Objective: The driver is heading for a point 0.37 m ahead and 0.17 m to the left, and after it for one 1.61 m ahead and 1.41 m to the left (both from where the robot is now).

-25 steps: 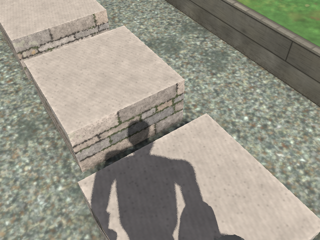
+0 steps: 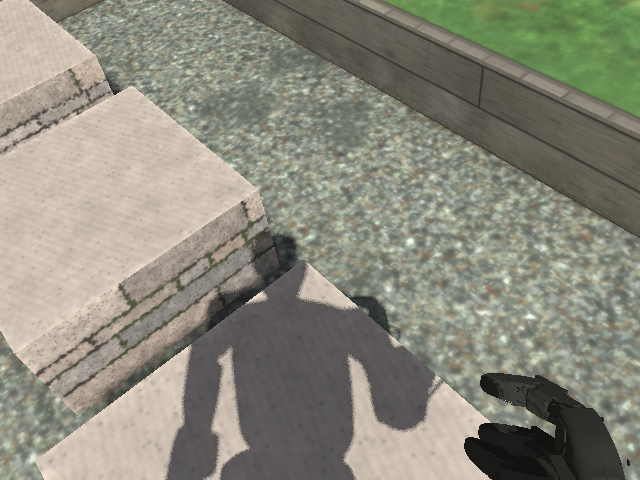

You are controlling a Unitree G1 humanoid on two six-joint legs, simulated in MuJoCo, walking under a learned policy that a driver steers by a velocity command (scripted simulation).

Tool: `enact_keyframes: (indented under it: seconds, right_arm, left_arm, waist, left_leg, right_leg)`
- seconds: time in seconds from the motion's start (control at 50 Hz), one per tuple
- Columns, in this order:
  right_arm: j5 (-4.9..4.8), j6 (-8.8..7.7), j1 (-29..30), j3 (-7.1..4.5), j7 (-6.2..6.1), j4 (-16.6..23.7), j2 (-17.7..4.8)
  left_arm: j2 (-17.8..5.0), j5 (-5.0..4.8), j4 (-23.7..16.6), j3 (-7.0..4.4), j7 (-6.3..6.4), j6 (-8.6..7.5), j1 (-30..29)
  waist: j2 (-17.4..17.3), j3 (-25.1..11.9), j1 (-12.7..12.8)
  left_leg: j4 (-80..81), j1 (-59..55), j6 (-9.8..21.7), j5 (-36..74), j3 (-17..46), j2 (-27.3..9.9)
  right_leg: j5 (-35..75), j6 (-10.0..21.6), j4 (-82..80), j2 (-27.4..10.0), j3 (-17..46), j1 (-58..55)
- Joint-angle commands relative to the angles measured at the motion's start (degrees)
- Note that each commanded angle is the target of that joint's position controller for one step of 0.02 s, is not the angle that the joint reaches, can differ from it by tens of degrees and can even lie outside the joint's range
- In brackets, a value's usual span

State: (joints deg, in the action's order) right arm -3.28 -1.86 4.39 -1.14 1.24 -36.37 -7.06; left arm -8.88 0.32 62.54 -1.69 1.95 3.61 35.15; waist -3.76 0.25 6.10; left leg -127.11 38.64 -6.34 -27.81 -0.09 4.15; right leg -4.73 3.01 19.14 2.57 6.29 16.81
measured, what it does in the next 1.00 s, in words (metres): climbs, turning left: left foot 0.29 m higher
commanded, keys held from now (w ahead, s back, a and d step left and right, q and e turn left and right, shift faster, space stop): w+q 0.90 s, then w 0.10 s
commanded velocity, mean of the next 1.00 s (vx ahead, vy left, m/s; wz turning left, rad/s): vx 0.49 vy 0.00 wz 0.42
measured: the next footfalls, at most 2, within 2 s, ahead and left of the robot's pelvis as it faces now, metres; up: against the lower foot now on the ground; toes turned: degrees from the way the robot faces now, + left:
left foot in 0.58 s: +0.18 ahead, +0.22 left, +0.29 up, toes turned +16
right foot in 1.12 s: +0.54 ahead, +0.26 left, +0.29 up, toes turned +25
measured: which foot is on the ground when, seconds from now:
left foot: up 0.00-0.56, down 0.58-1.00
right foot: down 0.00-0.60, up 0.62-1.00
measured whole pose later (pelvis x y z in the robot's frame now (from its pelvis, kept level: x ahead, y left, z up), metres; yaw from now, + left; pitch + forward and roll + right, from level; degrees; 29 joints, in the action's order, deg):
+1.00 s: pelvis +0.29 +0.22 +0.27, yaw +27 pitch +4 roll -1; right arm -0.8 -7.2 -25.6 1.0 0.9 -41.9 -13.8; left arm -10.0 -2.2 29.1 2.4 -3.9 -7.8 -1.4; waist 1.1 -3.8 -5.7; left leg -24.6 3.0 7.5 -23.1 9.7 8.8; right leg -8.6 3.4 49.9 0.3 -5.9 42.9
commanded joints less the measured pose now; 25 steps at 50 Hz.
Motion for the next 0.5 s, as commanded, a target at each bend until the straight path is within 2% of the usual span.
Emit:
enact_keyframes:
  seconds: [0.02, 0.04, 0.08, 0.1, 0.12, 0.14, 0.16, 0.18, 0.2, 0.22, 0.24, 0.26, 0.3, 0.32, 0.34, 0.36, 0.38, 0.4, 0.42, 0.48, 0.5]
  right_arm:
    - [-1.00, -0.25, -5.60, 2.77, 1.09, 4.30, 5.87]
    - [-0.90, -0.50, -5.79, 3.19, 1.20, 6.06, 5.56]
    - [-1.36, -0.34, -6.40, 4.08, 1.26, 7.31, 5.63]
    - [-1.11, 0.27, -7.18, 4.46, 1.31, 7.77, 5.41]
    - [-0.90, 0.95, -5.73, 4.90, 0.87, 8.47, 5.09]
    - [-0.63, 1.54, -4.02, 5.05, -0.05, 8.88, 4.52]
    - [-0.61, 1.90, -2.09, 5.50, -1.10, 9.85, 4.99]
    - [-0.90, 2.13, -0.94, 5.98, -2.19, 10.57, 5.36]
    - [-1.47, 2.01, -0.40, 6.36, -3.22, 11.07, 5.93]
    - [-1.57, 1.79, -0.33, 7.02, -3.85, 11.16, 6.98]
    - [-1.32, 1.51, -0.64, 7.73, -4.07, 11.24, 8.16]
    - [-0.66, 1.42, -1.19, 8.40, -3.97, 11.83, 8.80]
    - [0.13, 1.19, -2.18, 9.12, -3.49, 13.22, 8.77]
    - [0.29, 1.29, -2.55, 9.04, -3.56, 13.50, 8.24]
    - [0.77, 1.37, -0.70, 9.39, -3.46, 15.20, 8.36]
    - [0.93, 1.48, -0.77, 9.20, -3.32, 15.26, 7.84]
    - [0.48, 1.33, 1.47, 9.38, -3.10, 16.92, 7.46]
    - [0.54, 1.27, 3.59, 9.88, -2.84, 17.89, 8.17]
    - [0.68, 1.43, 4.65, 10.68, -2.78, 18.98, 9.65]
    - [0.46, 1.23, 4.14, 11.20, -2.34, 20.16, 8.80]
    - [0.54, 0.71, 5.09, 11.35, -2.28, 21.44, 8.32]
  left_arm:
    - [-5.72, 1.17, -6.47, -0.58, 1.38, -1.25, -3.33]
    - [-5.08, 1.24, -7.43, -0.30, 1.72, -1.52, -3.78]
    - [-3.01, 1.87, -9.22, 0.76, 1.57, -0.94, -6.29]
    - [-4.14, 1.45, -10.32, 0.94, 1.27, -0.16, -8.13]
    - [-5.77, 1.10, -11.17, 0.88, 1.07, 0.65, -8.66]
    - [-6.91, 1.68, -11.98, 0.97, 0.79, 0.84, -9.35]
    - [-7.89, 2.14, -11.96, 1.11, 0.79, 0.53, -8.40]
    - [-8.76, 1.82, -11.10, 1.07, 0.97, 0.26, -5.52]
    - [-9.01, 1.02, -9.91, 0.97, 1.37, 0.31, -2.44]
    - [-8.74, -0.04, -8.63, 0.88, 1.99, 0.57, 0.62]
    - [-9.24, -1.20, -7.61, 0.55, 2.46, 0.86, 3.23]
    - [-9.78, -1.71, -7.19, 0.35, 2.89, 1.23, 4.18]
    - [-11.31, -1.38, -8.04, -0.14, 3.17, 1.60, 1.93]
    - [-12.07, -1.82, -8.48, -0.49, 3.11, 1.45, 0.05]
    - [-12.62, -1.79, -9.17, -0.66, 3.18, 1.39, -1.72]
    - [-13.03, -1.78, -9.45, -0.94, 2.99, 1.22, -3.56]
    - [-12.54, -2.97, -9.45, -0.88, 2.63, 0.85, -4.79]
    - [-12.83, -3.58, -9.29, -1.06, 2.55, 0.87, -4.72]
    - [-14.00, -4.08, -8.95, -1.51, 2.34, 0.55, -5.19]
    - [-15.87, -3.91, -7.84, -1.86, 1.59, -0.14, -5.75]
    - [-16.89, -3.78, -7.92, -2.10, 1.16, -0.31, -4.75]
  waist:
    - [12.39, -0.61, -4.27]
    - [10.26, 1.69, -5.07]
    - [7.38, 6.44, -6.83]
    - [6.07, 7.92, -7.94]
    - [5.48, 9.27, -7.79]
    - [6.86, 10.86, -7.42]
    - [11.01, 12.14, -6.77]
    - [13.92, 12.77, -5.75]
    - [13.93, 12.79, -4.87]
    - [12.32, 11.56, -3.79]
    - [10.98, 9.37, -2.94]
    - [9.73, 7.07, -2.65]
    - [8.86, 4.13, -3.67]
    - [8.98, 3.47, -4.22]
    - [9.34, 3.43, -4.89]
    - [9.48, 3.30, -5.01]
    - [9.82, 5.59, -5.61]
    - [10.02, 5.68, -5.17]
    - [11.62, 5.62, -5.57]
    - [11.52, 4.61, -6.33]
    - [11.37, 3.31, -5.96]
  left_leg:
    - [-40.40, 32.16, 6.13, 3.32, 4.89, 1.21]
    - [-42.60, 38.27, 8.15, 4.76, 8.80, 1.34]
    - [-48.54, 46.24, 9.11, 4.24, 10.05, 2.79]
    - [-48.50, 48.41, 8.21, 4.53, 9.19, 2.71]
    - [-45.28, 49.43, 6.64, 4.51, 6.65, 2.47]
    - [-41.40, 46.66, 5.07, 7.22, 2.87, 2.72]
    - [-37.72, 43.60, 3.73, 8.48, 0.13, 1.95]
    - [-35.06, 43.28, 2.80, 7.72, -1.59, 0.34]
    - [-33.45, 45.66, 2.30, 6.50, -1.50, -1.56]
    - [-31.37, 49.21, 2.22, 5.13, -1.00, -3.09]
    - [-30.70, 53.79, 2.27, 2.78, 0.07, -4.64]
    - [-30.39, 57.78, 2.42, 1.31, 0.85, -5.87]
    - [-27.15, 58.98, 2.05, -0.21, 0.87, -8.43]
    - [-26.27, 59.87, 1.50, -1.96, 1.34, -9.46]
    - [-23.54, 59.34, 1.52, -2.85, 0.63, -11.12]
    - [-22.66, 58.02, 1.01, -2.96, -1.57, -11.44]
    - [-13.95, 56.79, 1.96, -3.89, -2.64, -13.68]
    - [-9.04, 54.27, 2.75, -4.87, -4.47, -14.43]
    - [-6.51, 52.08, 3.43, -6.95, -5.38, -15.41]
    - [1.91, 47.81, 6.57, -15.66, -7.23, -15.28]
    - [6.60, 42.95, 7.72, -20.76, -9.07, -14.52]
  right_leg:
    - [-26.66, 13.19, -7.32, -22.81, 33.34, -15.65]
    - [-30.31, 11.76, -6.65, -23.22, 30.74, -13.66]
    - [-30.35, 9.30, -6.04, -23.28, 21.13, -6.05]
    - [-31.34, 7.74, -5.95, -22.80, 16.14, -1.12]
    - [-33.42, 6.76, -7.51, -21.44, 11.56, 3.40]
    - [-31.94, 5.68, -10.00, -19.27, 6.03, 9.86]
    - [-29.57, 6.56, -13.81, -18.58, 3.57, 14.26]
    - [-27.04, 8.12, -17.56, -19.02, 2.80, 13.57]
    - [-23.91, 8.71, -18.69, -19.53, 1.41, 8.90]
    - [-21.29, 8.91, -18.67, -20.03, 0.89, 2.19]
    - [-18.15, 8.83, -17.98, -20.97, 0.70, -6.27]
    - [-15.88, 8.23, -17.06, -21.57, 0.05, -13.98]
    - [-14.20, 7.71, -17.74, -22.72, -1.83, -20.10]
    - [-16.01, 8.28, -18.74, -23.25, -1.79, -21.94]
    - [-15.67, 7.87, -19.89, -23.60, -2.89, -21.94]
    - [-13.93, 8.31, -21.40, -24.09, -3.58, -22.19]
    - [-15.03, 7.90, -23.43, -23.40, -5.30, -21.51]
    - [-14.57, 8.63, -25.43, -23.94, -5.71, -20.98]
    - [-14.28, 9.29, -27.45, -25.39, -5.98, -21.56]
    - [-0.80, 10.44, -27.70, -26.07, -12.15, -26.60]
    - [10.08, 11.43, -26.61, -26.75, -13.99, -26.30]
Velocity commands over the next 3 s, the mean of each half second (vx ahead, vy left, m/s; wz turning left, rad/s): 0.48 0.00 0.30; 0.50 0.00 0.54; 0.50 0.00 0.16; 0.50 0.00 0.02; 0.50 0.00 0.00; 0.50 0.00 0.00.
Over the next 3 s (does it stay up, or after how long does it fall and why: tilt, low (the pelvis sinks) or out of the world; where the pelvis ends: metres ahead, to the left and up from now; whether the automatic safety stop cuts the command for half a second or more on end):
stays up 1.18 0.86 0.28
